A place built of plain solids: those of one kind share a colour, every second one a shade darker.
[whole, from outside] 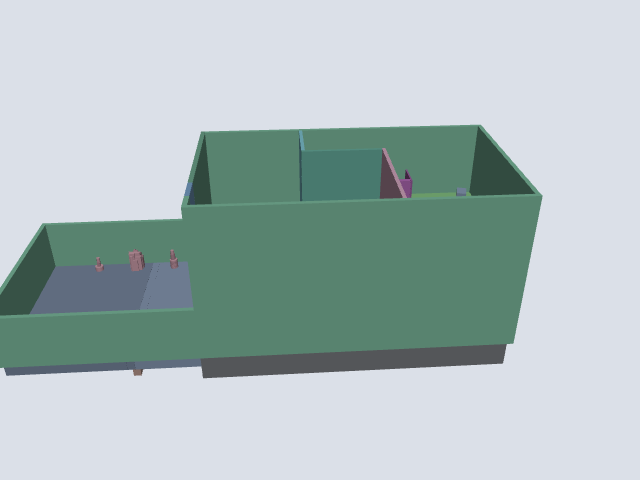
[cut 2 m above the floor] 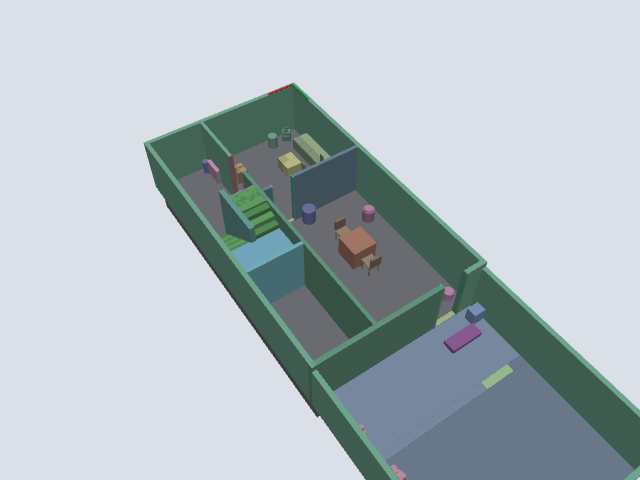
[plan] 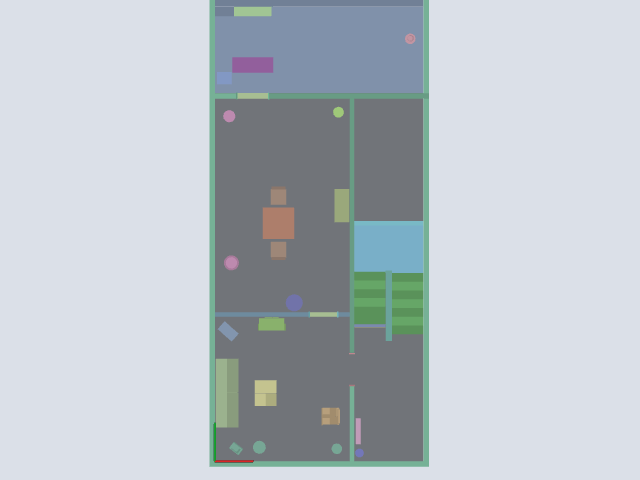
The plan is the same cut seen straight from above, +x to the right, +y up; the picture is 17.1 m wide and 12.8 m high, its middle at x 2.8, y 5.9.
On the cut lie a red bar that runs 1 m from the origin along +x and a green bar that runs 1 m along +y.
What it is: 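A terraced town house, two up and two down, 5.6 m between the party walls, 9.7 m deep; a hall 1.84 m wide; a stair of 15 risers of 174 mm on goings of 233 mm, 0.84 m wide, between walls, up a first flight to a half landing at the back, then back toward the front up a second flight beside it, a wall between them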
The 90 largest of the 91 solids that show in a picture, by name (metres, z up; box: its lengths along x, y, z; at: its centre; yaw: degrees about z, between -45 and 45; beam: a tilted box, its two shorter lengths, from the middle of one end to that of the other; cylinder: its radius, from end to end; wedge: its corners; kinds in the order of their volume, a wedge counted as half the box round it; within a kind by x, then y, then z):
{
 "wall_1": {"box": [0.15, 9.97, 5.26], "at": [-0.07, 4.83, 2.58]},
 "wall_2": {"box": [0.15, 6.3, 1.85], "at": [-0.07, 12.82, 0.88]},
 "wall_3": {"box": [0.71, 0.15, 5.26], "at": [0.21, 9.74, 2.58]},
 "wall_4": {"box": [5.86, 0.15, 5.26], "at": [2.78, -0.07, 2.58]},
 "wall_5": {"box": [5.86, 0.15, 1.85], "at": [2.78, 15.89, 0.88]},
 "wall_6": {"box": [4.26, 0.15, 5.26], "at": [3.58, 9.74, 2.58]},
 "wall_7": {"box": [0.12, 2.0, 2.56], "at": [3.65, 1.0, 1.23]},
 "wall_8": {"box": [0.12, 6.78, 2.56], "at": [3.65, 6.28, 1.23]},
 "wall_9": {"box": [0.15, 9.97, 5.26], "at": [5.63, 4.83, 2.58]},
 "wall_10": {"box": [0.15, 6.3, 1.85], "at": [5.63, 12.82, 0.88]},
 "ground_1": {"box": [0.51, 0.25, 0.5], "at": [0.25, 11.99, -0.25]},
 "ground_2": {"box": [5.56, 2.06, 0.5], "at": [2.78, 10.84, -0.25]},
 "ground_3": {"box": [5.56, 3.7, 0.5], "at": [2.78, 13.97, -0.25]},
 "ground_4": {"box": [4.05, 0.25, 0.5], "at": [3.53, 11.99, -0.25]},
 "tread_1": {"box": [0.84, 0.31, 2.49], "at": [4.13, 3.73, 1.19]},
 "tread_2": {"box": [0.84, 0.55, 2.31], "at": [4.13, 3.85, 1.11]},
 "tread_3": {"box": [0.84, 0.72, 2.14], "at": [4.13, 4.0, 1.02]},
 "tread_4": {"box": [0.84, 0.72, 1.96], "at": [4.13, 4.23, 0.93]},
 "tread_5": {"box": [0.84, 0.72, 1.79], "at": [4.13, 4.46, 0.85]},
 "tread_6": {"box": [0.84, 0.72, 1.62], "at": [4.13, 4.69, 0.76]},
 "tread_7": {"box": [0.84, 0.72, 0.22], "at": [5.14, 3.75, 0.06]},
 "tread_8": {"box": [0.84, 0.72, 0.4], "at": [5.14, 3.98, 0.15]},
 "tread_9": {"box": [0.84, 0.72, 0.57], "at": [5.14, 4.21, 0.24]},
 "tread_10": {"box": [0.84, 0.72, 0.75], "at": [5.14, 4.44, 0.32]},
 "tread_11": {"box": [0.84, 0.72, 0.92], "at": [5.14, 4.68, 0.41]},
 "tread_12": {"box": [0.84, 0.72, 1.09], "at": [5.14, 4.91, 0.5]},
 "tread_13": {"box": [0.84, 0.72, 1.27], "at": [5.14, 5.14, 0.58]},
 "half_landing_1": {"box": [1.84, 1.27, 1.44], "at": [4.64, 5.65, 0.67]},
 "upper_back_wall_1": {"box": [3.71, 0.12, 2.7], "at": [1.86, 3.7, 3.86]},
 "stair_spine_1": {"box": [0.17, 1.88, 3.66], "at": [4.64, 4.15, 1.78]},
 "landing_end_wall_1": {"box": [1.84, 0.12, 5.26], "at": [4.64, 6.35, 2.58]},
 "upper_partition_1": {"box": [0.12, 2.65, 2.7], "at": [3.65, 5.08, 3.86]},
 "kitchen_wall_1": {"box": [2.49, 0.12, 2.56], "at": [1.25, 3.91, 1.23]},
 "kitchen_wall_2": {"box": [0.3, 0.12, 2.56], "at": [3.44, 3.91, 1.23]},
 "kitchen_table_1": {"box": [0.85, 0.85, 0.79], "at": [1.69, 6.34, 0.35]},
 "slotfit_sofa_1": {"box": [0.3, 0.45, 0.5], "at": [0.17, 1.12, 0.2]},
 "slotfit_sofa_2": {"box": [0.3, 0.47, 0.5], "at": [0.17, 1.58, 0.2]},
 "slotfit_sofa_3": {"box": [0.3, 0.45, 0.5], "at": [0.17, 2.05, 0.2]},
 "slotfit_sofa_4": {"box": [0.3, 0.46, 0.5], "at": [0.17, 2.5, 0.2]},
 "slotfit_sofa_5": {"box": [0.31, 0.45, 0.5], "at": [0.47, 1.12, 0.2]},
 "slotfit_sofa_6": {"box": [0.31, 0.47, 0.5], "at": [0.47, 1.58, 0.2]},
 "slotfit_sofa_7": {"box": [0.31, 0.45, 0.5], "at": [0.47, 2.05, 0.2]},
 "slotfit_sofa_8": {"box": [0.31, 0.46, 0.5], "at": [0.47, 2.5, 0.2]},
 "back_wall_over_door_1": {"box": [0.91, 0.15, 2.74], "at": [1.01, 9.74, 3.84]},
 "slotfit_storage_1": {"box": [0.68, 0.34, 1.42], "at": [1.51, 3.65, 0.66]},
 "slotfit_kitchen_wall_table_1": {"box": [0.4, 0.89, 0.9], "at": [3.38, 6.82, 0.4]},
 "upper_floor_1": {"box": [1.03, 2.51, 0.1], "at": [5.05, 1.25, 2.56]},
 "slotfit_low_table_1": {"box": [0.29, 0.34, 0.52], "at": [1.21, 1.64, 0.21]},
 "slotfit_low_table_2": {"box": [0.58, 0.35, 0.52], "at": [1.35, 1.98, 0.21]},
 "slotfit_low_table_3": {"box": [0.29, 0.34, 0.52], "at": [1.5, 1.64, 0.21]},
 "yard_feature_bottom_1": {"box": [1.0, 0.25, 0.8], "at": [1.01, 11.99, -0.8]},
 "guard_1": {"box": [0.17, 0.7, 1.1], "at": [4.64, 2.85, 3.06]},
 "guard_2": {"box": [1.01, 0.06, 1.1], "at": [5.05, 2.47, 3.06]},
 "tread_head_1": {"box": [0.84, 0.08, 2.59], "at": [4.13, 3.62, 1.25]},
 "slotfit_chair_1": {"box": [0.2, 0.17, 0.56], "at": [2.96, 1.07, 0.23]},
 "slotfit_chair_2": {"box": [0.2, 0.17, 0.56], "at": [2.96, 1.34, 0.23]},
 "slotfit_chair_3": {"box": [0.37, 0.42, 0.51], "at": [3.03, 1.19, 0.2]},
 "slotfit_chair_4": {"box": [0.2, 0.23, 0.56], "at": [3.16, 1.09, 0.23]},
 "slotfit_chair_5": {"box": [0.2, 0.23, 0.56], "at": [3.16, 1.32, 0.23]},
 "clutter_front_1": {"box": [0.31, 0.19, 0.45], "at": [0.55, 0.33, 0.17], "yaw": -37.8},
 "clutter_front_2": {"box": [0.32, 0.22, 0.27], "at": [0.56, 0.34, 0.08], "yaw": -37.8},
 "clutter_front_3": {"cylinder": 0.17, "from": [1.18, 0.37, -0.05], "to": [1.18, 0.37, 0.49]},
 "clutter_front_4": {"cylinder": 0.14, "from": [3.25, 0.33, -0.05], "to": [3.25, 0.33, 0.61]},
 "clutter_kitchen_1": {"cylinder": 0.16, "from": [0.38, 9.2, -0.05], "to": [0.38, 9.2, 0.32]},
 "clutter_kitchen_2": {"cylinder": 0.2, "from": [0.44, 5.29, -0.05], "to": [0.44, 5.29, 0.46]},
 "clutter_kitchen_3": {"cylinder": 0.15, "from": [0.44, 5.29, -0.05], "to": [0.44, 5.29, 0.51]},
 "own_plant_yard_1": {"box": [0.1, 0.25, 0.52], "at": [5.06, 12.69, 0.21]},
 "own_plant_yard_2": {"box": [0.17, 0.23, 0.62], "at": [5.14, 12.55, 0.26]},
 "own_plant_yard_3": {"box": [0.17, 0.2, 0.77], "at": [5.14, 12.77, 0.34]},
 "own_plant_yard_4": {"box": [0.12, 0.2, 0.77], "at": [5.17, 12.57, 0.34]},
 "own_plant_yard_5": {"cylinder": 0.14, "from": [5.21, 11.27, -0.05], "to": [5.21, 11.27, 0.34]},
 "own_plant_yard_6": {"cylinder": 0.15, "from": [5.21, 14.07, -0.05], "to": [5.21, 14.07, 0.16]},
 "box_cardboard_1": {"box": [0.5, 0.29, 0.34], "at": [0.35, 3.46, 0.12], "yaw": -41.8},
 "box_cardboard_2": {"box": [0.5, 0.34, 0.33], "at": [5.11, 0.45, 2.73], "yaw": -15.8},
 "yard_feature_fill_1": {"box": [1.0, 0.25, 0.4], "at": [1.01, 11.99, -0.2]},
 "own_basket_passage_1": {"cylinder": 0.23, "from": [2.11, 4.22, -0.05], "to": [2.11, 4.22, 0.56]},
 "yard_step_1": {"box": [1.09, 0.41, 0.2], "at": [1.01, 10.57, 0.05]},
 "own_bin_1": {"box": [0.4, 0.33, 0.54], "at": [0.25, 10.22, 0.22]},
 "radiator_1": {"box": [0.14, 0.7, 0.6], "at": [3.82, 0.8, 0.42]},
 "doorframe_back_1": {"box": [0.041, 0.19, 2.15], "at": [0.58, 9.74, 1.02]},
 "doorframe_back_2": {"box": [0.041, 0.19, 2.15], "at": [1.43, 9.74, 1.02]},
 "side_chair_1": {"box": [0.38, 0.08, 0.38], "at": [1.69, 5.4, 0.65]},
 "side_chair_2": {"box": [0.42, 0.42, 0.04], "at": [1.69, 5.64, 0.43]},
 "side_chair_3": {"box": [0.38, 0.08, 0.38], "at": [1.69, 7.28, 0.65]},
 "own_bin_waste_kitchen_1": {"cylinder": 0.14, "from": [3.29, 9.31, -0.05], "to": [3.29, 9.31, 0.28]},
 "umbrella_stand_1": {"cylinder": 0.12, "from": [3.85, 0.22, 0.0], "to": [3.85, 0.22, 0.5]},
 "threshold_1": {"box": [0.89, 0.16, 0.08], "at": [1.01, 9.74, -0.01]},
 "threshold_2": {"box": [0.8, 0.13, 0.07], "at": [2.89, 3.91, -0.01]},
 "doorframe_kitchen_1": {"box": [0.041, 0.16, 2.15], "at": [2.51, 3.91, 1.02]},
 "doorframe_front_room_1": {"box": [0.16, 0.038, 2.15], "at": [3.65, 2.02, 1.02]}
}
